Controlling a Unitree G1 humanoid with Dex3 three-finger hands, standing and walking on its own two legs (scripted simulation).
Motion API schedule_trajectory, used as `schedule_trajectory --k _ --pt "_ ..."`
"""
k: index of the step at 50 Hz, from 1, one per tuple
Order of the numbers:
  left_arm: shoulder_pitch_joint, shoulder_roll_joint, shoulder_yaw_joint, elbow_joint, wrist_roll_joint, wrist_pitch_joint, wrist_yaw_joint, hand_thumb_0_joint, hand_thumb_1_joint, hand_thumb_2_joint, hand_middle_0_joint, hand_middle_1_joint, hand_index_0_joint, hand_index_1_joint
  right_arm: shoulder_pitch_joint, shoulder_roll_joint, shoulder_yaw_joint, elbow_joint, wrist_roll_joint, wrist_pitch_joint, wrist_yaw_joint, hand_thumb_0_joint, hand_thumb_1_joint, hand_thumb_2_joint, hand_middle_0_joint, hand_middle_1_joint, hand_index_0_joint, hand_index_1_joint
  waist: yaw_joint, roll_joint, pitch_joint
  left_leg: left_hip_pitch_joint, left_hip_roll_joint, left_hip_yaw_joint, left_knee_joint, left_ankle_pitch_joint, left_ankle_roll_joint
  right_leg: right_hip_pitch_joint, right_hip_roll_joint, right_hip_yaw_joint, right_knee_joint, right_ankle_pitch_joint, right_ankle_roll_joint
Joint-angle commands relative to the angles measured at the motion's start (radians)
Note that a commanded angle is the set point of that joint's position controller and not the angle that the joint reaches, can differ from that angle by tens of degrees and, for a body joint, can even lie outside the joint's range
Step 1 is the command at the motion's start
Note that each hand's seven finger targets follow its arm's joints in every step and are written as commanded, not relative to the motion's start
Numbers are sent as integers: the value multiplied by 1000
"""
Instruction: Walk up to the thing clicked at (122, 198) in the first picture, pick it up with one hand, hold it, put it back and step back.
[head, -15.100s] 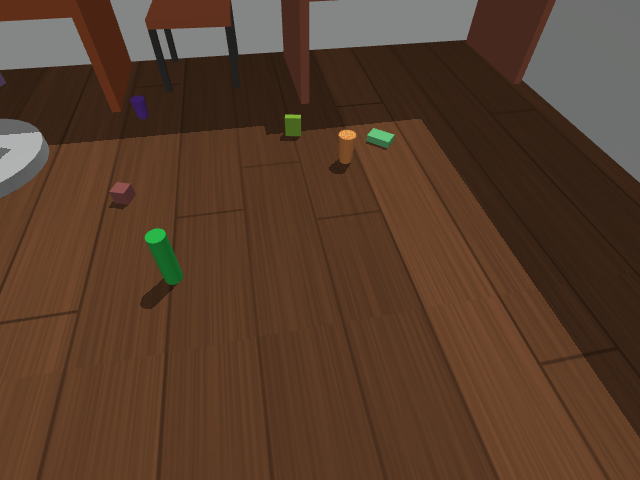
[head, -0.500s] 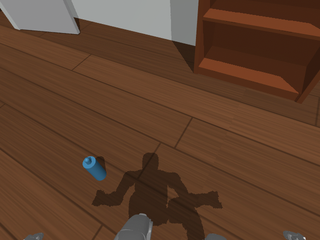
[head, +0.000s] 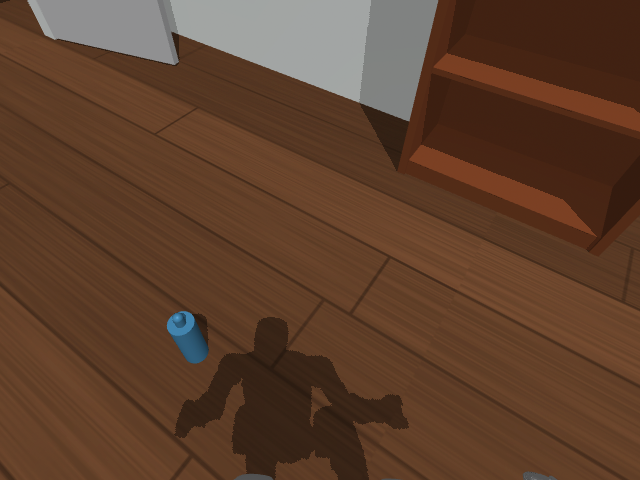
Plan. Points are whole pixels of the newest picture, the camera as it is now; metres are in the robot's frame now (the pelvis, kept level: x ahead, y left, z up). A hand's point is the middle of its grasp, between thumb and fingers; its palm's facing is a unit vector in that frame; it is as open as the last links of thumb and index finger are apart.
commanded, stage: walk up
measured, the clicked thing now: out of the picture -0.99 -0.33 -0.72
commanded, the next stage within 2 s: stand in 0.34 s
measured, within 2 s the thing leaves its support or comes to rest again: neither
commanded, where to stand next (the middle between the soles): +0.05 -0.01 m, yaw -4 degrees
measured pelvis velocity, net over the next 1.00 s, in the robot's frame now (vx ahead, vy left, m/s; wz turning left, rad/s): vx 0.01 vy -0.02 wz -0.01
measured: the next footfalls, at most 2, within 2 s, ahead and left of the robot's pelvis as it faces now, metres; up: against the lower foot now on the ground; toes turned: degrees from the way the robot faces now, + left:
none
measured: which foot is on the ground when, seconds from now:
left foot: down 0.00-1.00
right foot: down 0.00-1.00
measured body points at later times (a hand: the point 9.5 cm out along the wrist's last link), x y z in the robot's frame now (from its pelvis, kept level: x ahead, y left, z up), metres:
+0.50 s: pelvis +0.00 +0.00 +0.03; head +0.01 +0.01 +0.48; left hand +0.10 +0.31 -0.10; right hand +0.11 -0.30 -0.10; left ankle +0.02 +0.13 -0.72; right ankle +0.02 -0.14 -0.72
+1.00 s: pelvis +0.01 -0.02 +0.03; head +0.02 -0.02 +0.48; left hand +0.08 +0.29 -0.10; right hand +0.07 -0.32 -0.11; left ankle +0.02 +0.13 -0.72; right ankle +0.02 -0.14 -0.72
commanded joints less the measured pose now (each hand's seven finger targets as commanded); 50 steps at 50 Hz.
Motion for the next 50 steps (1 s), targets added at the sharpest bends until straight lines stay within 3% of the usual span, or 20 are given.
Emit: schedule_trajectory --k 1,3,5,10,16,18,20,22,26,31,37,39,43,45,49,50 --pt "-61 245 62 -38 2 -38 13 0 900 900 -200 -300 -200 -300 -40 -234 -41 -30 -3 -44 -10 0 -900 -900 200 300 200 300 4 -41 -109 1 133 -162 -188 147 89 93 -63 111 -183 142 -77" --pt "-77 240 58 -26 -5 -43 13 0 900 900 -200 -300 -200 -300 -60 -223 -33 -9 -1 -46 -10 0 -900 -900 200 300 200 300 -1 -29 -134 43 100 -106 -184 232 65 117 -90 125 -212 240 -88" --pt "-95 231 53 -12 -11 -42 14 0 900 900 -200 -300 -200 -300 -74 -221 -30 15 -1 -46 -11 0 -900 -900 200 300 200 300 0 12 -141 68 102 -104 -215 252 54 129 -92 113 -220 264 -84" --pt "-126 211 46 30 -12 -33 10 0 900 900 -200 -300 -200 -300 -112 -226 -27 54 -4 -47 -11 0 -900 -900 200 300 200 300 9 32 -159 84 127 -117 -288 283 53 188 -80 79 -257 238 -64" --pt "-166 208 41 71 -12 -29 6 0 900 900 -200 -300 -200 -300 -140 -217 -22 92 -6 -46 -7 0 -900 -900 200 300 200 300 7 21 -143 105 124 -103 -361 276 36 217 -87 76 -319 234 -48" --pt "-159 198 37 94 -1 -33 10 0 900 900 -200 -300 -200 -300 -154 -210 -25 104 -15 -42 -3 0 -900 -900 200 300 200 300 15 51 -129 116 140 -121 -403 269 25 226 -64 70 -333 180 -32" --pt "-174 211 36 102 1 -40 11 0 900 900 -200 -300 -200 -300 -150 -204 -26 114 -10 -42 -1 0 -900 -900 200 300 200 300 3 28 -138 154 134 -100 -390 337 17 229 -77 80 -351 224 -34" --pt "-177 209 35 112 -1 -40 12 0 900 900 -200 -300 -200 -300 -156 -209 -29 123 -10 -39 -1 0 -900 -900 200 300 200 300 3 31 -116 140 132 -98 -402 288 14 223 -78 84 -370 197 -31" --pt "-179 214 36 122 1 -43 14 0 900 900 -200 -300 -200 -300 -154 -206 -31 131 -10 -35 1 0 -900 -900 200 300 200 300 -1 18 -130 145 134 -92 -417 301 16 250 -83 83 -375 228 -31" --pt "-162 215 36 132 3 -38 13 0 900 900 -200 -300 -200 -300 -155 -206 -33 140 -12 -28 5 0 -900 -900 200 300 200 300 0 20 -90 129 127 -94 -451 132 13 194 -77 90 -403 121 -34" --pt "-163 224 39 129 4 -42 16 0 900 900 -200 -300 -200 -300 -129 -190 -30 143 -12 -22 8 0 -900 -900 200 300 200 300 -11 -23 -101 160 117 -79 -418 165 16 159 -88 112 -432 72 -35" --pt "-159 226 40 126 3 -40 15 0 900 900 -200 -300 -200 -300 -115 -192 -29 148 -14 -20 9 0 -900 -900 200 300 200 300 -11 -9 -85 148 114 -78 -419 126 16 147 -83 115 -434 38 -34" --pt "-150 220 40 121 2 -42 16 0 900 900 -200 -300 -200 -300 -116 -190 -26 146 -15 -21 8 0 -900 -900 200 300 200 300 -7 -7 -116 163 120 -75 -405 189 18 171 -85 117 -429 101 -34" --pt "-153 220 41 120 1 -44 17 0 900 900 -200 -300 -200 -300 -107 -191 -25 148 -14 -23 5 0 -900 -900 200 300 200 300 -9 -7 -136 159 130 -76 -406 257 16 212 -88 108 -405 200 -35" --pt "-140 209 42 123 -1 -42 17 0 900 900 -200 -300 -200 -300 -112 -199 -23 151 -14 -25 0 0 -900 -900 200 300 200 300 -2 18 -155 168 136 -69 -399 320 14 247 -89 97 -389 293 -35" --pt "-138 209 40 124 -3 -41 17 0 900 900 -200 -300 -200 -300 -112 -191 -20 152 -11 -24 1 0 -900 -900 200 300 200 300 -3 3 -143 175 133 -71 -404 313 10 226 -85 92 -393 276 -34"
